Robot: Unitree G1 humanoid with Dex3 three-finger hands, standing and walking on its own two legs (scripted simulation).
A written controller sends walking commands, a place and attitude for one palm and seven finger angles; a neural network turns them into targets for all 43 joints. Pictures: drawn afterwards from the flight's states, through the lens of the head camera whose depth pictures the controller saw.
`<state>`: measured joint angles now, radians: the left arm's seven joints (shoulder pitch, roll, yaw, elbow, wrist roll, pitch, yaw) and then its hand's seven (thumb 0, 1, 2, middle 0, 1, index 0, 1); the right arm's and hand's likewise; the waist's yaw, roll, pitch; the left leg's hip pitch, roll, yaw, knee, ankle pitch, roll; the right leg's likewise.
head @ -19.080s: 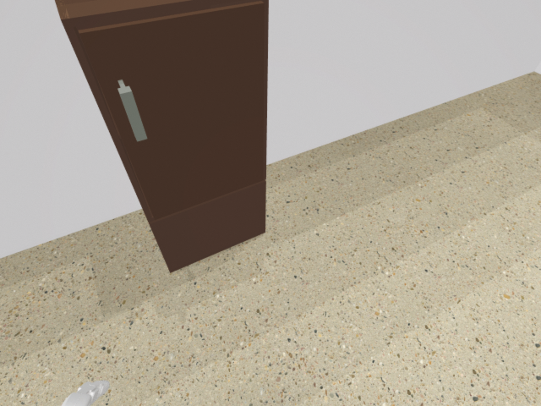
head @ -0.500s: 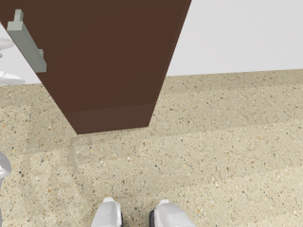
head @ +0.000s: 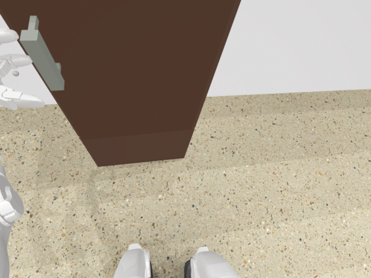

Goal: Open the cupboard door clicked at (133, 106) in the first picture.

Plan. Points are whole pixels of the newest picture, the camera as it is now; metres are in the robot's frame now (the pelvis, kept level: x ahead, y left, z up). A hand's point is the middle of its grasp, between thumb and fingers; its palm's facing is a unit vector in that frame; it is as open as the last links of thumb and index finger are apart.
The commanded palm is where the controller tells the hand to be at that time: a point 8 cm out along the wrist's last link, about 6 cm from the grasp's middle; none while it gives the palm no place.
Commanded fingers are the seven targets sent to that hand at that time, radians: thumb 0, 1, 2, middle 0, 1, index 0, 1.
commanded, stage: move the hooked fingers beside the handle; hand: left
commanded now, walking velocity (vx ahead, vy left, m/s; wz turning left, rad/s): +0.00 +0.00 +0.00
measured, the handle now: (46, 55) +0.54 +0.24 +0.09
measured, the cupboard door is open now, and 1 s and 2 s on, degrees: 1 1 0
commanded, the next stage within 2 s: slide the fingers in behind the handle in 0.36 s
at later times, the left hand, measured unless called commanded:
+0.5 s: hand (13, 71) +0.50 +0.29 +0.09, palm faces +0.09 -1.00 -0.01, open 14.0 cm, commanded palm +0.48 +0.33 +0.09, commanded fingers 0.00 -0.50 0.30 -0.30 -1.20 -0.30 -1.20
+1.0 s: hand (20, 75) +0.49 +0.28 +0.09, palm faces +0.11 -0.99 +0.00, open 14.4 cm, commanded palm +0.48 +0.30 +0.09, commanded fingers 0.00 -0.50 0.30 -0.30 -1.20 -0.30 -1.20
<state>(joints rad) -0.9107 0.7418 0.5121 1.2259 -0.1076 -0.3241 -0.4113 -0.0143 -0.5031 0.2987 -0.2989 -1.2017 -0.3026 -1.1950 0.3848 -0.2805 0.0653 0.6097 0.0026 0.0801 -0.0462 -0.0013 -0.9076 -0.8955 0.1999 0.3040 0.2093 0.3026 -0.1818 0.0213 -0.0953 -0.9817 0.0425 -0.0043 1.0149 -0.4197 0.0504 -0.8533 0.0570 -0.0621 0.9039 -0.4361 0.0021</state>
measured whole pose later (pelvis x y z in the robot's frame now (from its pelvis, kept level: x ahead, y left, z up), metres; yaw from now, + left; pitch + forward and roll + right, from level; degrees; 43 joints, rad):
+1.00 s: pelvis +0.00 -0.01 +0.00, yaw +1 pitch +21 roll -5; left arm -0.87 0.67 0.45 1.18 -0.15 -0.34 -0.36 -0.01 -0.50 0.30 -0.30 -1.20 -0.22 -1.17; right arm 0.39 -0.27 0.05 0.64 0.00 0.08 -0.04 0.00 -0.91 -0.90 0.20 0.30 0.21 0.30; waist -0.15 0.02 -0.10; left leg -0.95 0.04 -0.02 1.00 -0.42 0.04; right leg -0.82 0.06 -0.07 0.90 -0.44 -0.01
